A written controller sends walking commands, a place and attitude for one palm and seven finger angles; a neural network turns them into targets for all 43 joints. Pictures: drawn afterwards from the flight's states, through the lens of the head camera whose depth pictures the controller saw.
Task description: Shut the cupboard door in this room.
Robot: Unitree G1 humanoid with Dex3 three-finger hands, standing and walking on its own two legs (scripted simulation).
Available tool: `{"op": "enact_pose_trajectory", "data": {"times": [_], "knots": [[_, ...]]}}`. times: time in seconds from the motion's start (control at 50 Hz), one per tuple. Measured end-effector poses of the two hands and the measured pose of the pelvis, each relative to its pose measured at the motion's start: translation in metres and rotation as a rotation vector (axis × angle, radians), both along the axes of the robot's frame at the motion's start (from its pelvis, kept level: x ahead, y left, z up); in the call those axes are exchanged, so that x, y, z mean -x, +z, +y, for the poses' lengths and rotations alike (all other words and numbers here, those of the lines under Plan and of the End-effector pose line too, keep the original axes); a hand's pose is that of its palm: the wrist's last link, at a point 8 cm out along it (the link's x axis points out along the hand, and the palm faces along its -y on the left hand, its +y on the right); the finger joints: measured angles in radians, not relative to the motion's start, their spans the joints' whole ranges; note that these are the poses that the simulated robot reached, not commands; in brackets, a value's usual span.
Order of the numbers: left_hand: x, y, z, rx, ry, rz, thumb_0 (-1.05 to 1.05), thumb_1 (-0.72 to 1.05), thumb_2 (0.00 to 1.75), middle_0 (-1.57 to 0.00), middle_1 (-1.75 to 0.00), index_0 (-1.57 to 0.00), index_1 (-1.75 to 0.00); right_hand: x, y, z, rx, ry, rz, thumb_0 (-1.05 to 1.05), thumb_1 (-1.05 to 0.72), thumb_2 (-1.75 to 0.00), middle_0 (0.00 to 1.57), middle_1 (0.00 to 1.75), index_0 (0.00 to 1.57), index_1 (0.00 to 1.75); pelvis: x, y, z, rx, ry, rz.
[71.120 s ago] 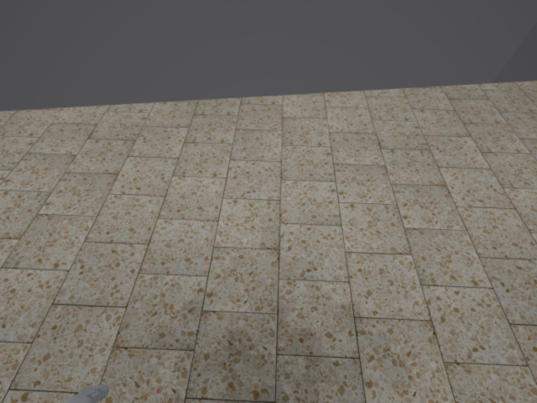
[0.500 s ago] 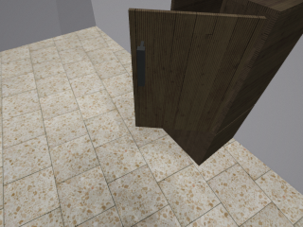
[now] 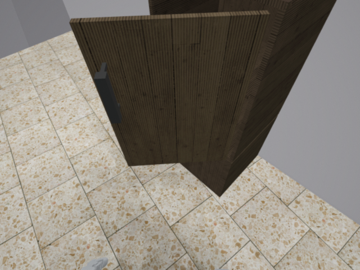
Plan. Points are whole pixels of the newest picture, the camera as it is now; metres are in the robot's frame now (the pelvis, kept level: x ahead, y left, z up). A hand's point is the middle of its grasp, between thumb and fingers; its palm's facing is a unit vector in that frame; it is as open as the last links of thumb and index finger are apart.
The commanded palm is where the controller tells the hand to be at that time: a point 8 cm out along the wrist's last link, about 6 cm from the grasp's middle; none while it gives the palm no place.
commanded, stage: come to a stop and stand still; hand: left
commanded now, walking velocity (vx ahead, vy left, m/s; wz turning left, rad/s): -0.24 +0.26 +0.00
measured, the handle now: (110, 94) +0.51 +0.18 +0.09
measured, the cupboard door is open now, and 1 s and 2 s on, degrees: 49 49 49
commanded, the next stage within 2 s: look again from close up in 0.84 s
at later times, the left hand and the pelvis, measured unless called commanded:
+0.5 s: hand out of the picture +0.07 +0.20 -0.17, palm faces +0.05 -0.97 -0.24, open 7.4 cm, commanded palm none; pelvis +0.03 +0.01 +0.01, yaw +0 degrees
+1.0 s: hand out of the picture +0.06 +0.19 -0.16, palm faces -0.04 -0.97 -0.24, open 7.4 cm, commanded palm none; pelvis +0.02 +0.00 +0.01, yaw -1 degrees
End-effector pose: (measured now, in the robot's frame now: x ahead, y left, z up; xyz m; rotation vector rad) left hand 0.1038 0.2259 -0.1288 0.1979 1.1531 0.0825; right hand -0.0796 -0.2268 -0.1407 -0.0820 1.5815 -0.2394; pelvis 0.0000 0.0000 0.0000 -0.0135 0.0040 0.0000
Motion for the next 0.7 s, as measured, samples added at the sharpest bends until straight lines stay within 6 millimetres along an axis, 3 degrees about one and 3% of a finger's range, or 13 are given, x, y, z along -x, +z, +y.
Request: {"op": "enact_pose_trajectory", "data": {"times": [0.06,0.18,0.3,0.38,0.48,0.6,0.7], "knots": [[0.005,0.004,-0.012,0.001,0.027,0.038,0.00,0.91,0.89,-0.20,-0.30,-0.20,-0.30,-0.046,0.003,-0.010,0.011,0.028,-0.076,0.01,-0.91,-0.90,0.20,0.30,0.20,0.30,-0.012,0.008,-0.005,-0.004,0.003,0.001],[0.006,0.004,-0.005,-0.016,0.070,0.068,-0.01,0.93,0.89,-0.20,-0.30,-0.20,-0.30,-0.134,0.008,-0.010,0.013,0.091,-0.240,0.01,-0.91,-0.90,0.20,0.30,0.20,0.30,-0.028,0.011,-0.006,-0.001,0.005,0.000],[0.013,-0.011,0.013,-0.007,0.115,0.105,0.00,0.92,0.89,-0.20,-0.30,-0.20,-0.30,-0.187,0.014,0.000,0.041,0.156,-0.340,0.01,-0.91,-0.90,0.20,0.30,0.20,0.30,-0.037,0.004,0.007,0.011,0.009,-0.013],[0.022,-0.012,0.023,-0.012,0.129,0.140,0.00,0.91,0.89,-0.20,-0.30,-0.20,-0.30,-0.202,0.020,0.007,0.052,0.194,-0.365,0.01,-0.91,-0.90,0.20,0.30,0.20,0.30,-0.037,0.006,0.011,-0.005,0.002,-0.004],[0.037,-0.005,0.026,-0.032,0.128,0.170,0.00,0.91,0.89,-0.20,-0.30,-0.20,-0.30,-0.204,0.020,0.007,0.042,0.197,-0.379,0.01,-0.91,-0.90,0.20,0.30,0.20,0.30,-0.033,0.009,0.009,-0.011,0.000,0.003],[0.057,0.000,0.019,-0.067,0.091,0.179,0.00,0.91,0.89,-0.20,-0.30,-0.20,-0.30,-0.190,0.012,0.001,0.010,0.156,-0.393,0.01,-0.91,-0.90,0.20,0.30,0.20,0.30,-0.028,0.007,0.005,-0.004,-0.011,-0.001],[0.059,0.003,0.014,-0.067,0.071,0.136,0.00,0.91,0.89,-0.20,-0.30,-0.20,-0.30,-0.168,0.007,-0.002,0.001,0.144,-0.396,0.01,-0.91,-0.90,0.20,0.30,0.20,0.30,-0.025,0.005,0.004,-0.009,-0.008,-0.021]]}}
